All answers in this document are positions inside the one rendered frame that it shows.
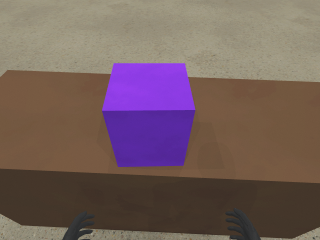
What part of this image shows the left robot hand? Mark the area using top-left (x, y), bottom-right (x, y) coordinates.
top-left (62, 211), bottom-right (95, 240)

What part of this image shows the carton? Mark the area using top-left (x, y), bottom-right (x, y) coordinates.
top-left (102, 63), bottom-right (195, 167)

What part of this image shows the right robot hand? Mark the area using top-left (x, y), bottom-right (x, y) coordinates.
top-left (225, 208), bottom-right (261, 240)

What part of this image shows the pedestal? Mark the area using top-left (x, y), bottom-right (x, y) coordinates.
top-left (0, 70), bottom-right (320, 239)

